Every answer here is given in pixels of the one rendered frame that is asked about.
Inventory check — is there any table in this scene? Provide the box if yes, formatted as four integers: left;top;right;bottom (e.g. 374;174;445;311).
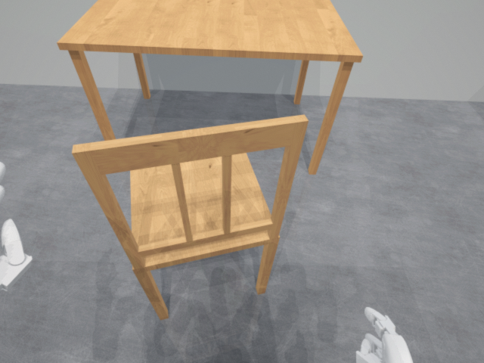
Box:
57;0;363;175

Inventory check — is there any right robot hand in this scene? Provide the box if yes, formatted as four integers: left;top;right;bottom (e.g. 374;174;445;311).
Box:
356;307;413;363

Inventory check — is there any left robot hand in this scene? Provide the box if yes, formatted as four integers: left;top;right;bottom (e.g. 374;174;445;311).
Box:
0;162;32;292

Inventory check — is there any chair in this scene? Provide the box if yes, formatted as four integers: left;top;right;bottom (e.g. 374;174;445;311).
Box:
72;114;309;320

